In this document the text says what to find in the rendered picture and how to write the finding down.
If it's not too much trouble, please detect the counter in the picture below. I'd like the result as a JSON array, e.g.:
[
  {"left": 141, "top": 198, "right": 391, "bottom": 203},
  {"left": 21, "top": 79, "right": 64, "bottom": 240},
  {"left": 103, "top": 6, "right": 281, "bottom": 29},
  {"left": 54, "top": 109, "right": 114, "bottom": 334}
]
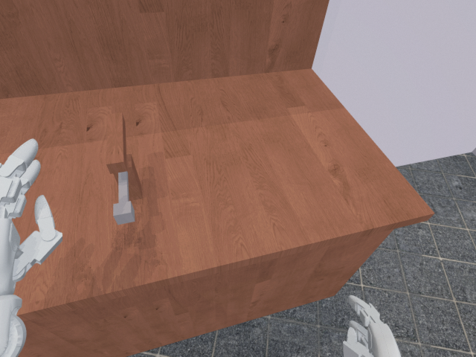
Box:
[{"left": 0, "top": 0, "right": 435, "bottom": 357}]

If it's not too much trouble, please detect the tap lever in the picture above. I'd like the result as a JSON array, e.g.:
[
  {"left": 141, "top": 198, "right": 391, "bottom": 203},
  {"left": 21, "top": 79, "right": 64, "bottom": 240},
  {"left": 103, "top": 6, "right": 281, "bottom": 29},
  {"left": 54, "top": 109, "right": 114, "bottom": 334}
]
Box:
[{"left": 113, "top": 171, "right": 135, "bottom": 225}]

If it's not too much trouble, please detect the robot left forearm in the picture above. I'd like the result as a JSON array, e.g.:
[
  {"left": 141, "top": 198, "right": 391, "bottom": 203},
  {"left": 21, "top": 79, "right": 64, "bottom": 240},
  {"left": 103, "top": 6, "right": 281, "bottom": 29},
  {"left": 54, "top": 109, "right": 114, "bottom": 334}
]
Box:
[{"left": 0, "top": 295, "right": 27, "bottom": 357}]

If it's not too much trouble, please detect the right robot hand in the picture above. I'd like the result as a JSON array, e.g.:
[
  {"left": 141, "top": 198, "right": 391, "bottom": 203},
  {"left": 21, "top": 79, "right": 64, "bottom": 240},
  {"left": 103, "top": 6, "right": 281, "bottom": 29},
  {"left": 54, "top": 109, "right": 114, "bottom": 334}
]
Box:
[{"left": 343, "top": 295, "right": 401, "bottom": 357}]

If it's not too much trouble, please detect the left robot hand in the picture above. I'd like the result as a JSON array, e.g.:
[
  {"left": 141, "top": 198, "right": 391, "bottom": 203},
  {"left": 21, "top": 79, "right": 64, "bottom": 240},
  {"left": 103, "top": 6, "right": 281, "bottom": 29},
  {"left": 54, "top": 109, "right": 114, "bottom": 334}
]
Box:
[{"left": 0, "top": 138, "right": 62, "bottom": 296}]

